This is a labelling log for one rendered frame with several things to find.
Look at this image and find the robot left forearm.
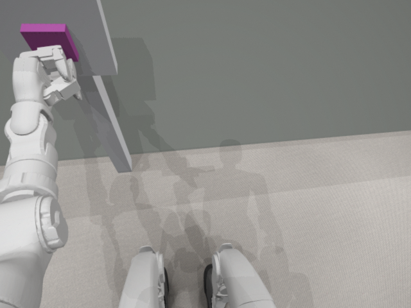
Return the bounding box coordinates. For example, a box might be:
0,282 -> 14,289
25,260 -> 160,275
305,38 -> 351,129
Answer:
0,101 -> 58,204

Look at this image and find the button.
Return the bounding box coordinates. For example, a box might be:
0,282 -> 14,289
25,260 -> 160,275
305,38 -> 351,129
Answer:
20,24 -> 79,62

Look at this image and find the robot left upper arm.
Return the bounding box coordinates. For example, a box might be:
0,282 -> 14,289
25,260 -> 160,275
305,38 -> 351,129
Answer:
0,195 -> 69,308

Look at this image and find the left robot shin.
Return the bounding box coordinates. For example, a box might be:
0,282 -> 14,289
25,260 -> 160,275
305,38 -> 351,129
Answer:
131,246 -> 165,308

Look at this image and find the left robot hand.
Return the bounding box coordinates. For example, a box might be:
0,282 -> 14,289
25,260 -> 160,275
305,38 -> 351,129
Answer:
12,45 -> 82,111

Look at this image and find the left robot thigh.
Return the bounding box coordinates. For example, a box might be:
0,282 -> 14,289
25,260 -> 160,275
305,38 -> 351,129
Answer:
118,251 -> 165,308

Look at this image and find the panel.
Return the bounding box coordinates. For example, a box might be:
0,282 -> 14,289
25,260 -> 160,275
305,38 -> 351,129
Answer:
0,0 -> 132,173

